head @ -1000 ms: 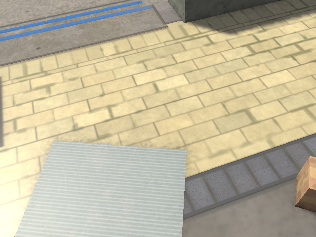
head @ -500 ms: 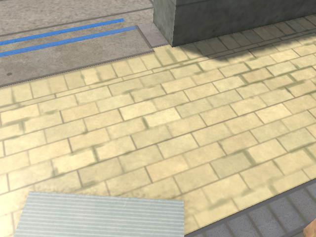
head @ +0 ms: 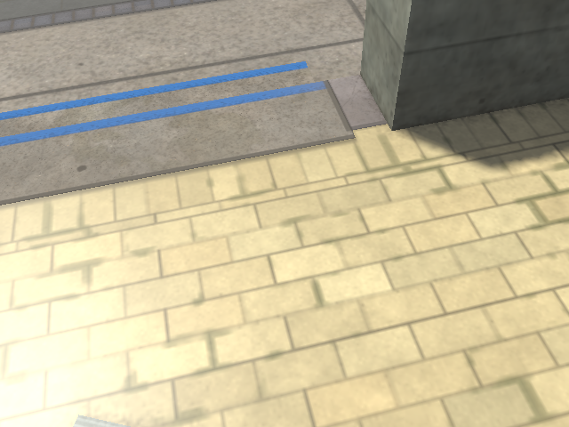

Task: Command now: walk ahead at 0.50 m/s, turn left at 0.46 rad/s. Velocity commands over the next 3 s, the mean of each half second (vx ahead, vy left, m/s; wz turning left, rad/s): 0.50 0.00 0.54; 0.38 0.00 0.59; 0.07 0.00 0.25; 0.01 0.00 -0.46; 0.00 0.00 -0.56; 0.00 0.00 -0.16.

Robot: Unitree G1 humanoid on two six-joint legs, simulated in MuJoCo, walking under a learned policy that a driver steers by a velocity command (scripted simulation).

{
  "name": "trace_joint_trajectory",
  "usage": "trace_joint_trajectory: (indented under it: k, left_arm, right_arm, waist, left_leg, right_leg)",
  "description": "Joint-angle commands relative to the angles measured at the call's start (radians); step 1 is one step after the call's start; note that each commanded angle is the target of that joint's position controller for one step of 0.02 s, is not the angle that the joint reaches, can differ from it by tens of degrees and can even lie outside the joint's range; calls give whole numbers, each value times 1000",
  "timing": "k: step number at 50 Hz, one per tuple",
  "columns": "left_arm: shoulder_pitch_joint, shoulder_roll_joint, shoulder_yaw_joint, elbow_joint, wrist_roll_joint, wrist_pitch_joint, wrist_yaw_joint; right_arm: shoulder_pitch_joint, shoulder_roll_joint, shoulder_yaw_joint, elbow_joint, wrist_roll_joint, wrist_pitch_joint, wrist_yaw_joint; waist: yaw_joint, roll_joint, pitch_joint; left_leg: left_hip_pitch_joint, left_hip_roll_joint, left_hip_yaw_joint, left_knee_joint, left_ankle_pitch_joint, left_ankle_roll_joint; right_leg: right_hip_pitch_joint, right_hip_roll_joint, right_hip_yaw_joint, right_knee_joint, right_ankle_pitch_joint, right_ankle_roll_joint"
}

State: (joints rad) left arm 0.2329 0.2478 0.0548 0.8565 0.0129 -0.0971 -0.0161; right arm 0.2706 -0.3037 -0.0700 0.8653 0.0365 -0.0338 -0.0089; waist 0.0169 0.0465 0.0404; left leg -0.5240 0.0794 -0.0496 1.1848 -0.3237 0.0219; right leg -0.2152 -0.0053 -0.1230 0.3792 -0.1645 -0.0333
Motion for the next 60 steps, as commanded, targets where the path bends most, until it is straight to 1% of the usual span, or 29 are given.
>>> trace_joint_trajectory:
  k: [1, 6, 12, 14, 15, 16, 17, 18, 19, 20, 21, 22, 23, 24, 26, 30, 37, 40, 42, 43, 44, 45, 46, 47, 48, 50, 52, 56, 60]
  left_arm:
    - [-26, 122, 30, -36, 2, -23, 9]
    - [-2, 161, 42, -14, 6, -8, 28]
    - [60, 212, 62, 15, -24, 20, 33]
    - [40, 235, 70, 12, -36, 31, 34]
    - [25, 248, 73, 8, -42, 37, 36]
    - [6, 244, 71, 1, -48, 44, 37]
    - [20, 213, 58, -12, -30, 42, 41]
    - [89, 57, 12, -78, 10, 22, 35]
    - [9, 125, 17, -90, -22, -18, 21]
    - [-90, 183, 35, -121, -65, -36, 12]
    - [-96, 167, 31, -120, -55, -48, 16]
    - [-82, 165, 36, -103, -26, -49, 25]
    - [-60, 170, 42, -93, -16, -38, 28]
    - [-53, 167, 44, -92, -14, -24, 27]
    - [-63, 142, 41, -97, -3, -4, 28]
    - [-197, 118, 33, -141, -5, 0, 26]
    - [-349, 117, 21, -199, -15, -25, -11]
    - [-313, 141, 30, -201, -5, -35, -20]
    - [-206, 155, 40, -172, 0, -43, -12]
    - [-112, 190, 49, -160, 18, -47, -8]
    - [-17, 239, 53, -153, 26, -40, -2]
    - [46, 264, 62, -135, 6, -18, -9]
    - [-13, 205, 52, -161, -8, 1, -8]
    - [-70, 143, 32, -185, -2, 17, 1]
    - [-121, 120, 18, -192, 6, 31, 6]
    - [-155, 136, 20, -176, 16, 44, 13]
    - [-152, 157, 29, -155, 20, 43, 21]
    - [-154, 180, 40, -142, 3, 58, 41]
    - [-170, 199, 44, -135, -5, 79, 36]
  right_arm:
    - [16, -17, -9, -76, -6, 20, -1]
    - [-107, -9, -4, -134, -14, 17, 19]
    - [-268, -11, 3, -218, -15, 13, 56]
    - [-236, -41, -12, -230, -16, 17, 61]
    - [-166, -64, -28, -218, -15, 20, 60]
    - [-20, -105, -56, -182, -11, 21, 55]
    - [167, -194, -99, -131, -6, 28, 37]
    - [145, -322, -119, -134, 4, 24, 25]
    - [142, -253, -90, -183, -11, 0, 34]
    - [109, -185, -66, -171, -21, -20, 43]
    - [65, -158, -57, -173, -21, -31, 44]
    - [-3, -126, -49, -181, -20, -33, 43]
    - [-45, -99, -39, -198, -29, -34, 39]
    - [-58, -93, -37, -208, -34, -34, 36]
    - [-37, -109, -42, -207, -23, -40, 25]
    - [45, -131, -48, -184, -18, -40, -3]
    - [106, -135, -51, -156, -12, -19, -21]
    - [104, -130, -53, -161, -15, 8, -35]
    - [58, -109, -47, -186, -12, 18, -40]
    - [58, -62, -30, -203, -18, 16, -37]
    - [162, 15, -7, -215, -47, 15, -35]
    - [348, -54, -12, -219, -16, 9, -28]
    - [302, -137, -31, -198, 1, 21, -33]
    - [168, -174, -42, -216, -3, 37, -38]
    - [100, -178, -50, -223, -11, 55, -43]
    - [77, -133, -47, -249, -15, 82, -44]
    - [73, -75, -33, -269, -15, 85, -44]
    - [14, -72, -29, -302, -25, 86, -37]
    - [-59, -64, -23, -329, -26, 91, -14]
  waist:
    - [-21, -140, -13]
    - [5, -108, 25]
    - [49, -101, 62]
    - [9, -127, 26]
    - [-39, -142, -23]
    - [-124, -125, -97]
    - [-198, -47, -194]
    - [-84, 263, -248]
    - [-128, 139, -381]
    - [-135, 64, -239]
    - [-96, 12, -164]
    - [-51, -22, -115]
    - [-15, 0, -102]
    - [-2, 13, -102]
    - [1, -2, -98]
    - [-43, 8, -55]
    - [-97, 36, -7]
    - [-79, 73, -39]
    - [-16, 79, -85]
    - [20, 28, -180]
    - [-9, -199, -321]
    - [-55, -389, -459]
    - [-33, -266, -394]
    - [-2, -179, -277]
    - [-8, -120, -205]
    - [-40, -159, -120]
    - [-43, -195, -120]
    - [-28, -161, -175]
    - [-8, -179, -126]
  left_leg:
    - [-146, 67, -43, 6, 63, -8]
    - [-196, 67, -11, -227, 249, -21]
    - [-163, 32, 95, -453, 212, 26]
    - [-66, -22, 146, -485, 124, 64]
    - [44, -70, 183, -497, 94, 87]
    - [244, -129, 204, -557, 134, 121]
    - [550, -105, 82, -594, 152, 171]
    - [817, 166, -518, -757, -98, 353]
    - [856, 248, -819, -929, -275, 398]
    - [782, 242, -691, -958, -169, 338]
    - [650, 199, -549, -937, -55, 300]
    - [518, 150, -431, -924, 75, 266]
    - [430, 110, -351, -937, 149, 249]
    - [384, 90, -323, -956, 187, 247]
    - [337, 68, -267, -974, 283, 256]
    - [342, 53, -245, -983, 237, 235]
    - [345, 43, -289, -876, 173, 194]
    - [388, 24, -347, -716, 333, 157]
    - [377, -26, -352, -572, 380, 105]
    - [298, -85, -302, -377, 304, 62]
    - [65, -186, -186, -70, -324, 5]
    - [-123, -201, -160, 151, -460, -35]
    - [-189, -130, -165, 253, -347, -72]
    - [-213, -103, -114, 251, -272, -90]
    - [-184, -74, -88, 220, -223, -103]
    - [-86, -40, -49, 132, -166, -103]
    - [-64, -39, -12, 52, -137, -105]
    - [-73, -1, -13, -76, -22, -109]
    - [58, -2, 27, -283, 50, -86]
  right_leg:
    - [76, -287, 194, -245, 114, -146]
    - [114, -271, 43, -264, 172, -135]
    - [252, -313, -49, -219, 237, -114]
    - [285, -314, -84, -112, 504, -93]
    - [280, -304, -106, 4, 689, -78]
    - [229, -265, -142, 205, 779, -50]
    - [23, -223, -144, 495, 576, 0]
    - [-423, -25, -82, 862, -324, 74]
    - [-519, 19, 199, 994, -430, 56]
    - [-618, -20, 203, 1002, -335, 33]
    - [-588, -69, 201, 919, -246, 12]
    - [-512, -106, 203, 833, -186, 15]
    - [-435, -128, 208, 777, -148, 17]
    - [-392, -129, 207, 740, -121, 24]
    - [-367, -113, 189, 653, -73, 53]
    - [-426, -80, 209, 410, 133, 94]
    - [-340, -16, 225, 124, 261, 84]
    - [-259, 23, 223, 69, 189, 61]
    - [-115, 20, 194, -6, 252, 29]
    - [90, -76, 246, 21, 418, -17]
    - [408, -318, 454, 146, 905, -94]
    - [578, -507, 788, 130, 778, -266]
    - [500, -470, 757, 74, 550, -261]
    - [377, -402, 593, 47, 464, -216]
    - [246, -344, 480, 25, 453, -193]
    - [42, -272, 339, -38, 456, -179]
    - [26, -257, 262, -76, 507, -195]
    - [107, -316, 209, -99, 484, -223]
    - [21, -285, 120, -131, 264, -201]
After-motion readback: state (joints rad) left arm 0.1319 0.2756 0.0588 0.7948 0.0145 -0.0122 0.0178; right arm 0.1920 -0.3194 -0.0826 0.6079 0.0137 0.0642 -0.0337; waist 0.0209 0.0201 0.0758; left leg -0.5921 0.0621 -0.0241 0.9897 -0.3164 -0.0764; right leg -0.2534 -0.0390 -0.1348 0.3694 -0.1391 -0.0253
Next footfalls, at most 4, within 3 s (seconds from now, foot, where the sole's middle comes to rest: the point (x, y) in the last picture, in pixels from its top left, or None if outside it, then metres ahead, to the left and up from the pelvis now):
0.34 left None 0.31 0.18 -0.77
0.86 right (271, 372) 0.62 0.11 -0.78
1.32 left None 0.47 0.31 -0.77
2.34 left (178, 388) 0.58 0.33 -0.78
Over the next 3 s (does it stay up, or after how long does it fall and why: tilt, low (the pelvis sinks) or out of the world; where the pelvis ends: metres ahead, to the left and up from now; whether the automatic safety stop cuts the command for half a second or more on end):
stays up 0.56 0.17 -0.01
